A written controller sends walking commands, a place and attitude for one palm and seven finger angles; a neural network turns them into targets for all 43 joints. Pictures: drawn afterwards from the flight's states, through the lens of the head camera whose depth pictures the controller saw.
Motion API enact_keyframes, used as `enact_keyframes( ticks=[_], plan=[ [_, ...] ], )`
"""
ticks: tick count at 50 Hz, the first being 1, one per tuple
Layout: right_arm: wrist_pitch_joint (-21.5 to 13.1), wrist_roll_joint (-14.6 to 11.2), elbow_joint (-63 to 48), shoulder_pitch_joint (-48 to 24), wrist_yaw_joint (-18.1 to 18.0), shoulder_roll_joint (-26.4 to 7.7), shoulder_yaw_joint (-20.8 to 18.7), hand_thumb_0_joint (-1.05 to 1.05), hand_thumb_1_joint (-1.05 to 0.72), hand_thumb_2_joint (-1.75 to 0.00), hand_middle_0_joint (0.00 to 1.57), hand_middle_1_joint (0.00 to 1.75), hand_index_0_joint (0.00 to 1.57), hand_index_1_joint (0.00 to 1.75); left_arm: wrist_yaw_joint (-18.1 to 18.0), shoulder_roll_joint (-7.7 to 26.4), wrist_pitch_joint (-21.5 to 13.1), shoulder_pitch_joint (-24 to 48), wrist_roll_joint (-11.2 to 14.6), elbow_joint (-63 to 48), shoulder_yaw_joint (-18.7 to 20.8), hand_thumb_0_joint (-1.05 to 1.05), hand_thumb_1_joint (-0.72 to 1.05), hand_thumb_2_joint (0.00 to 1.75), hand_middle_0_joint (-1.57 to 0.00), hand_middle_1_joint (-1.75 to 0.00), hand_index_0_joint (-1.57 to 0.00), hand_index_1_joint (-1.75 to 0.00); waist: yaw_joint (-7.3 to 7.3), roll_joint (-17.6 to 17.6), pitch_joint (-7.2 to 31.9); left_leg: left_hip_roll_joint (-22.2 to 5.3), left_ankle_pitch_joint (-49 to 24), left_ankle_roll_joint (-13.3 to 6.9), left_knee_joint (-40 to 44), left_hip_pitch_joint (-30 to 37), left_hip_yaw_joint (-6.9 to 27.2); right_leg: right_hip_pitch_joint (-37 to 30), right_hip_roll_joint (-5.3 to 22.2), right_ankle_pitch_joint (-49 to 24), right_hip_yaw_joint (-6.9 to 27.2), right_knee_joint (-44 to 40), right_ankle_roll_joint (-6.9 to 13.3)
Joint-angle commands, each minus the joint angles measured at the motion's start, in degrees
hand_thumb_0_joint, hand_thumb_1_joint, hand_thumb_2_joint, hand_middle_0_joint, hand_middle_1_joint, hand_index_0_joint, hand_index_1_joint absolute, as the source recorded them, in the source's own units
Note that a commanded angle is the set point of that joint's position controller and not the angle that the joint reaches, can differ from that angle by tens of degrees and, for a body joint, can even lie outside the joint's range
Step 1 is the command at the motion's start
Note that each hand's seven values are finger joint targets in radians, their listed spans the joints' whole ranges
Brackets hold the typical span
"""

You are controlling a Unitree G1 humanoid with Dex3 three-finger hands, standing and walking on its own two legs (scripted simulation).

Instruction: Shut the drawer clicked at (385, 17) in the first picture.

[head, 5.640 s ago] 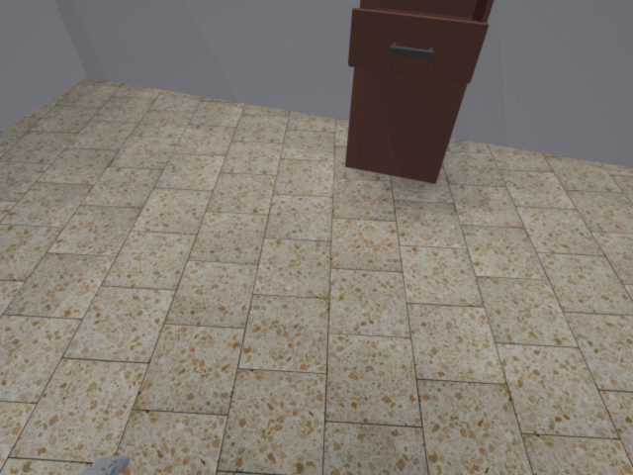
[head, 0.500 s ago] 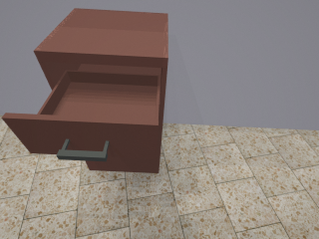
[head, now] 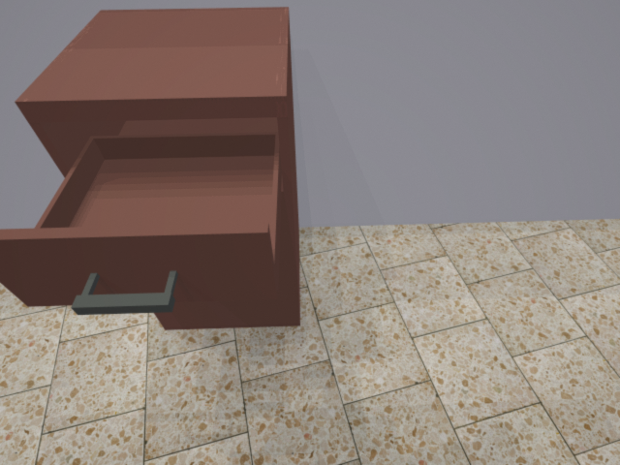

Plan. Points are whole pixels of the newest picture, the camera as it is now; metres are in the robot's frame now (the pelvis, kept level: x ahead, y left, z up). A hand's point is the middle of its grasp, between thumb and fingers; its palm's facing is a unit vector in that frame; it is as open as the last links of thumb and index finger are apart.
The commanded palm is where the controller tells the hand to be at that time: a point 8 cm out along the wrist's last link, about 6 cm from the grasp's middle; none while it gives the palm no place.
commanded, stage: come to a stop and stand still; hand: left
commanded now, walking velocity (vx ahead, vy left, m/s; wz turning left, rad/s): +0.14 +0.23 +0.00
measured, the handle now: (128, 291) +0.35 +0.30 -0.01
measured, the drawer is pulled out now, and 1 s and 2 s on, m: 0.28 0.28 0.28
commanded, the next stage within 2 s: look again from close up in 0.98 s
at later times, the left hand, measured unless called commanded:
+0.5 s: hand out of the picture -0.06 +0.17 -0.15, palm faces +0.14 -0.96 -0.25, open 7.4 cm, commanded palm none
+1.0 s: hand out of the picture +0.01 +0.21 -0.17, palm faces +0.06 -0.98 -0.19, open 7.3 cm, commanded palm none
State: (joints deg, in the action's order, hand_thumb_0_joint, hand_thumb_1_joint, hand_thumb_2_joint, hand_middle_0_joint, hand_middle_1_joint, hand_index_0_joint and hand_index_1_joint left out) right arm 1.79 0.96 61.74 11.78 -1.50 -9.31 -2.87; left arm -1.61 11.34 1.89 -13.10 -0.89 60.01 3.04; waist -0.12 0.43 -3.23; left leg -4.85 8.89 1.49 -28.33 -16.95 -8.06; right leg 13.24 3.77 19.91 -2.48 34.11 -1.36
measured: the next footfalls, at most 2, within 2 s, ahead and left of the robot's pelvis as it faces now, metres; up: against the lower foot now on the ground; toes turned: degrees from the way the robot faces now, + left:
left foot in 0.58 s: +0.01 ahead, +0.15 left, +0.00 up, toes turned +5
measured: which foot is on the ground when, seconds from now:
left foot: down 0.00-0.00, up 0.02-0.56, down 0.58-1.00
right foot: down 0.00-1.00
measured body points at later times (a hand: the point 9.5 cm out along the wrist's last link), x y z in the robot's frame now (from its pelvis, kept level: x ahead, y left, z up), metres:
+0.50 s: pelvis -0.01 -0.01 +0.02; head +0.02 -0.03 +0.47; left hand -0.06 +0.22 -0.13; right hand +0.05 -0.26 -0.14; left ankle -0.04 +0.15 -0.69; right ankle +0.00 -0.12 -0.73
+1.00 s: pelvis +0.00 +0.03 +0.01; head +0.00 +0.04 +0.46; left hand +0.01 +0.27 -0.15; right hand +0.03 -0.20 -0.14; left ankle -0.03 +0.15 -0.73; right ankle +0.00 -0.11 -0.73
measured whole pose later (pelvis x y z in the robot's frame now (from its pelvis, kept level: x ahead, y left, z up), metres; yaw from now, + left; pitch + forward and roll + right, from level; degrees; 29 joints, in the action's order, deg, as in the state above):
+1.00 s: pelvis +0.00 +0.03 +0.01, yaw +1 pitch -1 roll +0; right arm -0.2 0.1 64.0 12.4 -1.7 -9.7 -0.5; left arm -1.6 10.0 0.6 -12.6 -0.6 64.5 0.7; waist 0.8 0.9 -1.9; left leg -1.1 15.1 0.1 -23.4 -6.9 -3.7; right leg 9.7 3.5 13.0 -2.1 24.2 -2.2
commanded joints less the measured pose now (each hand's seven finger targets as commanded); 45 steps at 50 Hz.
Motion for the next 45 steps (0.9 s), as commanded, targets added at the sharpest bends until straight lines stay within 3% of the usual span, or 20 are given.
enact_keyframes(
  ticks=[1,2,3,6,8,13,18,22,24,26,27,28,29,30,31,32,35,37,40,45],
  plan=[
    [0.33,-0.46,-4.24,-1.19,1.07,-2.77,-0.43,0.0,-0.9,-0.9,0.2,0.3,0.2,0.3,-0.67,9.57,-1.77,-6.08,-0.63,-0.91,0.43,0.0,0.9,0.9,-0.2,-0.3,-0.2,-0.3,2.34,14.9,-3.97,0.88,18.97,0.47,-8.35,-6.42,4.38,6.19,17.36,17.49,21.69,-29.96,6.49],
    [0.66,-0.09,-4.17,-0.84,1.56,-4.25,-1.17,0.0,-0.9,-0.9,0.2,0.3,0.2,0.3,-0.68,10.32,-1.71,-3.13,-0.66,-2.29,0.77,0.0,0.9,0.9,-0.2,-0.3,-0.2,-0.3,1.67,12.74,-4.64,0.58,17.3,0.19,-13.21,-5.34,5.58,10.65,17.81,23.68,21.84,-31.43,7.81],
    [1.23,0.2,-3.48,-0.97,1.57,-4.63,-1.32,0.0,-0.9,-0.9,0.2,0.3,0.2,0.3,-0.97,9.41,-1.87,-2.1,-0.65,-2.55,0.93,0.0,0.9,0.9,-0.2,-0.3,-0.2,-0.3,1.65,15.11,-6.75,1.06,15.05,0.12,-16.39,-7.35,6.6,10.86,16.13,20.52,21.81,-31.31,6.62],
    [0.93,0.36,-0.85,4.68,1.93,-4.59,-1.33,0.0,-0.9,-0.9,0.2,0.3,0.2,0.3,-0.8,6.79,-2.55,-1.86,-0.25,-2.69,0.6,0.0,0.9,0.9,-0.2,-0.3,-0.2,-0.3,0.16,8.33,-7.3,1.7,7.88,0.19,-22.99,-9.78,7.55,5.31,12.68,3.84,13.61,-26.29,5.64],
    [0.69,0.2,-1.12,5.58,2.03,-5.19,-1.52,0.0,-0.9,-0.9,0.2,0.3,0.2,0.3,-0.89,7.24,-2.8,-4.18,-0.16,-2.75,1.16,0.0,0.9,0.9,-0.2,-0.3,-0.2,-0.3,0.96,6.54,-3.83,2.41,6.88,0.99,-25.32,-12.62,7.43,-2.33,12.74,-6.67,11.12,-23.21,6.24],
    [1.23,0.43,-3.94,2.76,1.61,-5.69,-1.56,0.0,-0.9,-0.9,0.2,0.3,0.2,0.3,-1.72,7.0,-3.06,-10.08,-0.29,-1.25,1.78,0.0,0.9,0.9,-0.2,-0.3,-0.2,-0.3,3.56,6.98,2.2,2.31,9.13,2.23,-28.23,-16.25,9.22,-12.7,15.83,-21.7,12.72,-18.35,9.13],
    [1.03,0.08,-5.08,0.88,1.43,-5.02,-1.07,0.0,-0.9,-0.9,0.2,0.3,0.2,0.3,-1.69,6.73,-2.96,-10.55,-0.88,-0.72,1.73,0.0,0.9,0.9,-0.2,-0.3,-0.2,-0.3,3.74,10.75,3.06,1.91,12.94,2.19,-23.29,-13.6,8.31,-12.28,15.89,-22.52,13.28,-17.82,10.55],
    [0.17,-0.56,-5.04,0.01,1.36,-4.05,-0.47,0.0,-0.9,-0.9,0.2,0.3,0.2,0.3,-0.96,7.56,-2.5,-8.43,-1.23,-0.49,1.44,0.0,0.9,0.9,-0.2,-0.3,-0.2,-0.3,3.19,11.82,1.8,3.37,13.67,1.17,-12.49,-4.12,5.81,-5.29,13.7,-19.52,11.49,-18.44,9.84],
    [-0.33,-0.75,-4.13,2.19,1.1,-3.85,-0.18,0.0,-0.9,-0.9,0.2,0.3,0.2,0.3,-0.8,7.93,-2.31,-6.38,-1.08,-0.34,1.48,0.0,0.9,0.9,-0.2,-0.3,-0.2,-0.3,1.6,12.4,2.05,4.0,9.79,0.91,-4.55,2.16,4.7,-2.32,11.78,-18.39,9.53,-16.62,8.35],
    [-1.24,-0.86,-2.26,5.48,0.67,-4.11,0.21,0.0,-0.9,-0.9,0.2,0.3,0.2,0.3,-0.66,6.74,-1.85,-4.77,-0.4,0.08,0.99,0.0,0.9,0.9,-0.2,-0.3,-0.2,-0.3,-0.45,8.39,2.31,3.63,0.86,0.45,5.88,12.19,4.16,3.71,8.11,-12.73,6.6,-12.88,4.96],
    [-1.96,-0.71,-1.81,6.56,0.39,-6.15,-0.01,0.0,-0.9,-0.9,0.2,0.3,0.2,0.3,-0.56,4.79,-1.62,-5.41,-0.09,0.05,0.48,0.0,0.9,0.9,-0.2,-0.3,-0.2,-0.3,-0.52,1.5,3.79,-0.19,-1.7,-0.38,8.31,15.19,7.13,5.16,5.2,-9.53,4.31,-8.46,3.19],
    [-2.31,-0.45,-2.56,6.02,0.2,-9.59,-0.65,0.0,-0.9,-0.9,0.2,0.3,0.2,0.3,-0.38,2.25,-1.38,-7.3,-0.01,-0.22,-0.11,0.0,0.9,0.9,-0.2,-0.3,-0.2,-0.3,0.34,-8.5,4.38,-8.38,-5.25,-3.42,10.03,14.32,16.85,7.78,1.57,-1.2,1.51,-4.17,1.13],
    [-1.91,-0.12,-3.25,3.84,0.06,-11.34,-0.64,0.0,-0.9,-0.9,0.2,0.3,0.2,0.3,-0.56,0.93,-1.22,-7.0,0.04,-0.07,-0.45,0.0,0.9,0.9,-0.2,-0.3,-0.2,-0.3,0.81,-11.87,1.99,-12.95,-3.27,-7.17,13.76,7.42,20.04,5.53,0.48,4.79,-1.42,-1.11,-0.02],
    [-1.51,0.24,-3.72,1.21,0.07,-10.88,-0.31,0.0,-0.9,-0.9,0.2,0.3,0.2,0.3,-0.57,0.27,-1.2,-6.98,-0.28,0.13,-0.61,0.0,0.9,0.9,-0.2,-0.3,-0.2,-0.3,1.69,-8.65,-0.92,-12.56,4.93,-8.16,15.69,0.28,18.59,2.89,0.26,5.53,-0.72,0.75,0.08],
    [-1.79,0.3,-3.82,-0.66,-0.33,-9.5,0.05,0.0,-0.9,-0.9,0.2,0.3,0.2,0.3,-0.17,-0.06,-1.2,-6.5,-0.33,0.46,-0.84,0.0,0.9,0.9,-0.2,-0.3,-0.2,-0.3,2.17,-7.78,-3.42,-9.58,4.14,-7.07,15.9,-0.14,16.47,3.96,0.31,1.31,-0.97,-0.18,-0.04],
    [-2.11,0.05,-3.2,-1.03,-0.48,-8.32,0.42,0.0,-0.9,-0.9,0.2,0.3,0.2,0.3,-0.15,0.32,-0.93,-5.96,-0.48,1.44,-1.05,0.0,0.9,0.9,-0.2,-0.3,-0.2,-0.3,1.81,-14.46,-3.13,-7.68,-0.27,-6.5,16.02,1.51,15.33,3.02,1.03,-0.56,-1.21,-0.59,-0.22],
    [-2.31,-0.37,-2.38,-0.66,-0.9,-6.8,0.99,0.0,-0.9,-0.9,0.2,0.3,0.2,0.3,-0.17,1.99,-1.53,-7.67,-0.08,2.99,-1.26,0.0,0.9,0.9,-0.2,-0.3,-0.2,-0.3,2.41,-11.71,0.08,-4.82,-16.02,-5.51,9.11,6.72,10.86,-0.38,1.28,-7.65,0.65,-7.45,0.05],
    [-2.5,-0.73,-2.01,0.5,-0.77,-5.67,0.9,0.0,-0.9,-0.9,0.2,0.3,0.2,0.3,-0.27,3.47,-2.09,-7.76,-0.16,3.81,-1.29,0.0,0.9,0.9,-0.2,-0.3,-0.2,-0.3,1.62,-5.08,2.08,-2.14,-13.24,-3.28,6.24,7.71,9.02,-3.12,2.55,-17.77,3.21,-11.13,0.65],
    [-2.47,-0.76,-1.09,2.03,-0.61,-5.96,0.84,0.0,-0.9,-0.9,0.2,0.3,0.2,0.3,-0.36,3.55,-2.34,-4.93,-0.14,3.64,-1.53,0.0,0.9,0.9,-0.2,-0.3,-0.2,-0.3,0.36,2.39,1.57,-1.99,-10.73,-2.01,6.58,8.89,8.63,-2.78,3.15,-21.41,3.11,-11.41,0.82],
    [-2.94,-0.61,0.39,2.45,-0.52,-5.7,1.28,0.0,-0.9,-0.9,0.2,0.3,0.2,0.3,-0.5,3.36,-2.17,-3.7,0.02,3.41,-1.52,0.0,0.9,0.9,-0.2,-0.3,-0.2,-0.3,0.7,0.11,1.54,-2.23,-8.91,-2.01,9.04,8.45,8.82,-3.85,2.82,-17.23,2.93,-12.19,0.64]
  ],
)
